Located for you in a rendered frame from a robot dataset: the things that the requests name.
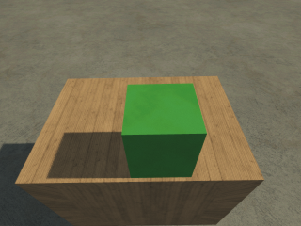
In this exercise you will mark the pedestal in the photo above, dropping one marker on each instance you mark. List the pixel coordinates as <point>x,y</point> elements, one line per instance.
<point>78,166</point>

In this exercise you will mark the carton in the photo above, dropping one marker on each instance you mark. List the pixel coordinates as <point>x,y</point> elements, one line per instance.
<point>163,130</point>

